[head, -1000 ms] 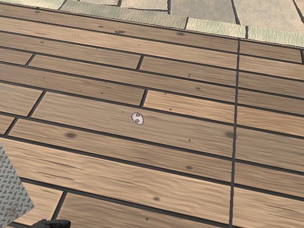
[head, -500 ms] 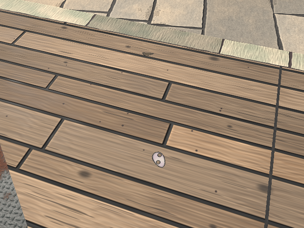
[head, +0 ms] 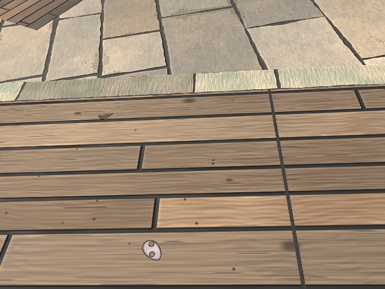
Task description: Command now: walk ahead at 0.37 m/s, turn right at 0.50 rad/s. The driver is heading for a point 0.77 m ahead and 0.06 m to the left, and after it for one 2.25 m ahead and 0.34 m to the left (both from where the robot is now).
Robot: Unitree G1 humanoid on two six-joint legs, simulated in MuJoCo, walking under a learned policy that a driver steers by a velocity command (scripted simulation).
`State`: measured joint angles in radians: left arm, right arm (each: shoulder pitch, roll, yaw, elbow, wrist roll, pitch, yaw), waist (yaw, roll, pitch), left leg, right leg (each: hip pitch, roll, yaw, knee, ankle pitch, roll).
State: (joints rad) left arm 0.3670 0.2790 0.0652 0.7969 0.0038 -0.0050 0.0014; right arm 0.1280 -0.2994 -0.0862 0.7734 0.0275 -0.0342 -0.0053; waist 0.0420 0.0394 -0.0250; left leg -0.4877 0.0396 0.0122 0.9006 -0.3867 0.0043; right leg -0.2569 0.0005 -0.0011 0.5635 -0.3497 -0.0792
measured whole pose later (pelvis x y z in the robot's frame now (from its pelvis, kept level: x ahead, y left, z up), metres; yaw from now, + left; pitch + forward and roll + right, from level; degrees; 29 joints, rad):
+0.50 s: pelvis +0.25 +0.03 -0.01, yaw -6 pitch +2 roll +2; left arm 0.41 0.27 0.05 0.84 -0.03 -0.06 0.02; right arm 0.08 -0.27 -0.06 0.79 0.01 -0.10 0.04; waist 0.04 -0.03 0.04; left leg -0.39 -0.04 0.05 0.51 -0.16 0.05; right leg -0.28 0.00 0.09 1.14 -0.43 -0.03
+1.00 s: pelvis +0.54 -0.05 -0.01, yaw -2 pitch +1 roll +1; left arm 0.13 0.26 0.04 0.71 0.01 -0.09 -0.02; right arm 0.33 -0.30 -0.05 0.91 0.04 -0.06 0.00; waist -0.03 0.02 0.05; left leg -0.32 0.01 -0.06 1.12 -0.43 0.03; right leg -0.40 -0.01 -0.07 0.53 -0.16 -0.03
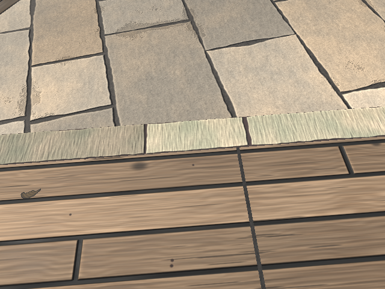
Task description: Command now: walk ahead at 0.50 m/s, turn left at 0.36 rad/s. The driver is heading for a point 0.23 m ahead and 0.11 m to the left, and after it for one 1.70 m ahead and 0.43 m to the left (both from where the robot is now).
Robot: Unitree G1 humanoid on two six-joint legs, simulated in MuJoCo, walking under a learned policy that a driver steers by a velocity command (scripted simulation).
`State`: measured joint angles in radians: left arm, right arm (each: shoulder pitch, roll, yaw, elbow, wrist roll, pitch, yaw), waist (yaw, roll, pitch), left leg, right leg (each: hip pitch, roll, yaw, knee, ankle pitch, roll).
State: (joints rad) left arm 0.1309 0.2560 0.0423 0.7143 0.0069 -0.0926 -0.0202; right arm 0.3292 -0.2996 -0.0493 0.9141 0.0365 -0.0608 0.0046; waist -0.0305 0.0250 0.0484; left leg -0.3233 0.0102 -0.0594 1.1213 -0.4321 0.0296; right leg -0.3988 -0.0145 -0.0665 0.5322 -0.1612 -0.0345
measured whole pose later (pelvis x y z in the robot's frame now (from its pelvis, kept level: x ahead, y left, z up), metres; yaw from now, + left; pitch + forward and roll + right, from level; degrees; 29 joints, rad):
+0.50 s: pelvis +0.22 +0.05 -0.01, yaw +17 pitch +2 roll -1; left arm 0.14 0.30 0.07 0.78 0.00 -0.04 0.03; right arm 0.12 -0.30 -0.08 0.71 0.01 -0.01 0.03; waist 0.00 -0.01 0.09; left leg -0.47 -0.07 0.01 0.55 -0.11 0.09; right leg -0.40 -0.02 0.01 1.22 -0.53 0.05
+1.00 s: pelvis +0.31 +0.03 +0.00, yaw +23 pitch +0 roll +0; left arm 0.21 0.24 0.04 0.82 0.02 -0.03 0.01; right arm 0.16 -0.24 -0.03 0.76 -0.02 0.03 -0.01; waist 0.00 0.03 0.01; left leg -0.30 -0.08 -0.09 0.52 -0.22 0.03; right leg -0.25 -0.02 0.02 0.53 -0.28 0.03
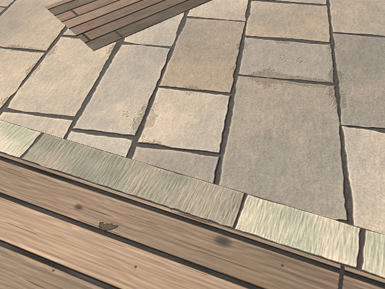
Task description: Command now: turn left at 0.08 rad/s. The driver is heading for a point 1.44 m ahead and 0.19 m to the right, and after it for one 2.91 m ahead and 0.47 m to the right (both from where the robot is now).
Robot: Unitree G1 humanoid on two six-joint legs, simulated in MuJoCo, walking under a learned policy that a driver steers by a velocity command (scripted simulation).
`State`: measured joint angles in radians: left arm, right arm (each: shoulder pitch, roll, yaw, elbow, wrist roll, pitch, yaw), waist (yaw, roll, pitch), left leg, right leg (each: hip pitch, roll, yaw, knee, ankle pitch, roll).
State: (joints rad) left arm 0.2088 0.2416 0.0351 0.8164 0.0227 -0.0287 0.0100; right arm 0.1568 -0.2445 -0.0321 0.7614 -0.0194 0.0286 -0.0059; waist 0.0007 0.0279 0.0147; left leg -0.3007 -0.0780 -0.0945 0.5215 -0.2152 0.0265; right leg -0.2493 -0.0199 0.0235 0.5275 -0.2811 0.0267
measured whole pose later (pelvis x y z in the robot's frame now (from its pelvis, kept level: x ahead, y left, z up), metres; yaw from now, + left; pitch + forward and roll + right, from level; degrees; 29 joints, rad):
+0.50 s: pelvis +0.02 -0.02 +0.00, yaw +0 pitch -2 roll +0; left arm 0.19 0.24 0.02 0.92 0.01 -0.02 0.02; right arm 0.16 -0.23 -0.05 0.94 0.00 0.02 -0.03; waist 0.01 0.00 0.04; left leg -0.23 -0.05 -0.11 0.51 -0.25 0.00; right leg -0.16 0.01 0.01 0.49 -0.30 0.00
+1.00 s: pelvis +0.10 +0.02 +0.01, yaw +0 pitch +0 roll +0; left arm 0.29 0.29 0.05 0.97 -0.04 -0.07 0.01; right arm 0.30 -0.24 -0.06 1.06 0.01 -0.10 0.01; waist -0.02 -0.04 0.00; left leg -0.17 -0.03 0.02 0.46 -0.30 0.06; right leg -0.35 -0.01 0.03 1.02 -0.41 -0.04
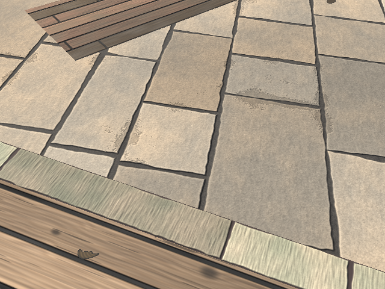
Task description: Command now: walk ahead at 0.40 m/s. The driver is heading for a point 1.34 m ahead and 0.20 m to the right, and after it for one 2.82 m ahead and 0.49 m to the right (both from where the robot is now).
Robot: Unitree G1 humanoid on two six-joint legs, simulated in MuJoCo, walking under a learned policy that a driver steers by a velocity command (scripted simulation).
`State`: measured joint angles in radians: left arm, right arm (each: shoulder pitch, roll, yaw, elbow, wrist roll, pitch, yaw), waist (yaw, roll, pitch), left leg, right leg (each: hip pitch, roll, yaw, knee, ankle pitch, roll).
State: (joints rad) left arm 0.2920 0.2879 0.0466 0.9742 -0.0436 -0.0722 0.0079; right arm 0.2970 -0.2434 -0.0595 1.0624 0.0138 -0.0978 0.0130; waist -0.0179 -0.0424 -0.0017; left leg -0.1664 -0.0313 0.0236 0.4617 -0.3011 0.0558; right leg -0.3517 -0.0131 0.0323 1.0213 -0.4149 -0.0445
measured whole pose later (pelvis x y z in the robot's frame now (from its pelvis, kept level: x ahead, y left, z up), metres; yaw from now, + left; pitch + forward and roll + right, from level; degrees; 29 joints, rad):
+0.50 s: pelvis +0.29 -0.06 -0.01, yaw +0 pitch +2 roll -1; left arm 0.18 0.22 0.02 0.93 0.05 -0.11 -0.02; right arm 0.39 -0.22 -0.01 1.00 -0.09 -0.11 0.07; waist -0.01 0.02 -0.01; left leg -0.30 0.02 -0.07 1.22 -0.39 0.09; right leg -0.36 0.05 -0.08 0.51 -0.18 -0.07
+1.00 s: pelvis +0.46 -0.04 -0.01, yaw -1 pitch +3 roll +0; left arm 0.23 0.24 0.06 0.89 0.00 -0.09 -0.07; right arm 0.04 -0.24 -0.01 0.91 0.00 -0.07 0.09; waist 0.03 -0.01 -0.02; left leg -0.46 0.01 0.05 0.57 -0.16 0.03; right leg -0.12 0.00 -0.04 0.52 -0.45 -0.01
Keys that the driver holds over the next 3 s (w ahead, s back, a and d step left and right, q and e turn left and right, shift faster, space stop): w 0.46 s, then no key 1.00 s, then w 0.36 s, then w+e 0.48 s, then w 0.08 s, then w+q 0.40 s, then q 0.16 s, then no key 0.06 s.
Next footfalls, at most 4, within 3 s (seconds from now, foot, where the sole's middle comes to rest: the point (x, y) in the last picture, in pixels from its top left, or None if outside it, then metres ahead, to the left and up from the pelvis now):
0.36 right None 0.38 -0.15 -0.78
0.78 left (168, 274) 0.58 0.07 -0.78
2.36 right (256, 200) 0.98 -0.32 -0.91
2.84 left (225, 142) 1.34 -0.20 -0.91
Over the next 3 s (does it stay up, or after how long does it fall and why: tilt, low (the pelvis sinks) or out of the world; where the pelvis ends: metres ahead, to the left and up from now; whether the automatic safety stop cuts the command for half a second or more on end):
stays up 1.22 -0.26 -0.14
